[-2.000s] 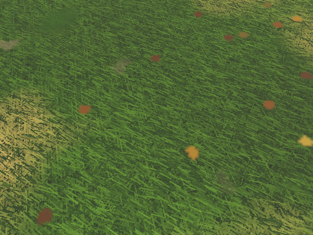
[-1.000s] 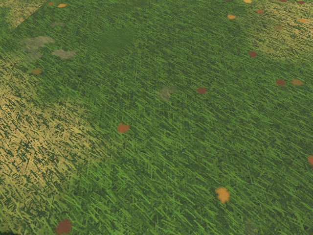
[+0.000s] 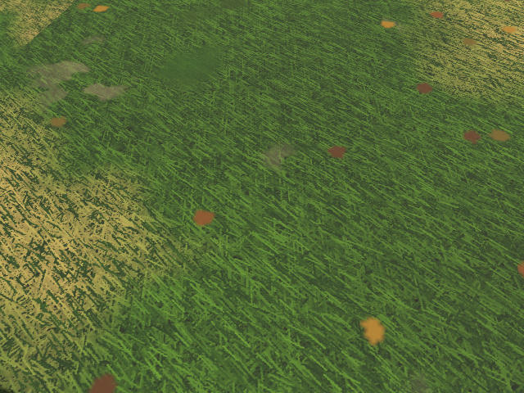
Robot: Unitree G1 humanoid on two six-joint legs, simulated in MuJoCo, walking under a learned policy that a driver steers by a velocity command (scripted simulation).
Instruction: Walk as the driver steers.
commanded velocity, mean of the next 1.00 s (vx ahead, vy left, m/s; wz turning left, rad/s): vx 0.15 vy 0.00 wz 0.00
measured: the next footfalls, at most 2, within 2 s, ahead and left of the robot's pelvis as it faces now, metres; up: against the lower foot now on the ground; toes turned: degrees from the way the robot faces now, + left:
left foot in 0.88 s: +0.23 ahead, +0.13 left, +0.00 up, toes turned +4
right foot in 1.40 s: +0.58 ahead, -0.03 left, +0.00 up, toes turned -5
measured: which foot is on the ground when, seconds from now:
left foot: down 0.00-0.54, up 0.56-0.86, down 0.88-1.00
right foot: down 0.00-0.90, up 0.92-1.00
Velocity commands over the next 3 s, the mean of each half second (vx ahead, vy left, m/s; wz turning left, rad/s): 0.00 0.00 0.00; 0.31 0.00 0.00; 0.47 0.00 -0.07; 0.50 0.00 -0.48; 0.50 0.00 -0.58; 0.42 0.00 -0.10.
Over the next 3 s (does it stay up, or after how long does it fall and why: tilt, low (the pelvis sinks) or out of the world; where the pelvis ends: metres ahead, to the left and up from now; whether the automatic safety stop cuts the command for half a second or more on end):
stays up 1.16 -0.24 -0.01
